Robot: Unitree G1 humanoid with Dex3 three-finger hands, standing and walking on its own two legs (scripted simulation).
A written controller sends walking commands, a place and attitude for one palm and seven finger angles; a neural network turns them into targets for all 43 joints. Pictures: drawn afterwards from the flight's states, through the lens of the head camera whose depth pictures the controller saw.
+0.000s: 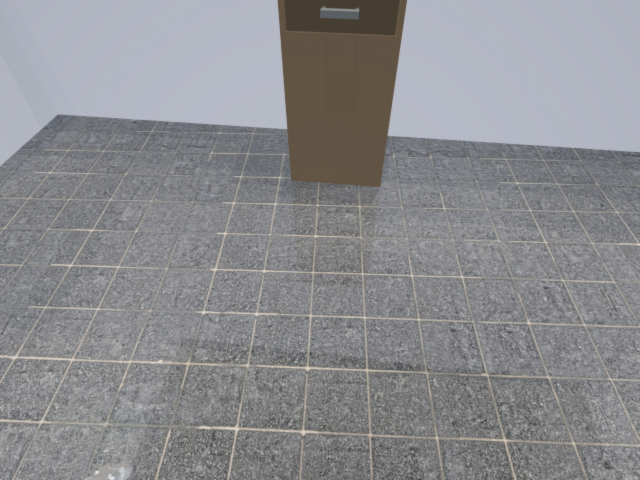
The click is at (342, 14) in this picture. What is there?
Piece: drawer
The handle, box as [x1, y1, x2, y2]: [320, 6, 358, 18]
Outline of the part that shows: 320,9 320,17 358,18 358,8 337,9 326,8 323,6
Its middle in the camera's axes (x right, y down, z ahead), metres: +0.06 -0.78 +1.33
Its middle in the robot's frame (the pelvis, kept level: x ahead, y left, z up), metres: +1.53 +0.00 +0.02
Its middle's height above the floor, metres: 0.79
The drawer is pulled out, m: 0.00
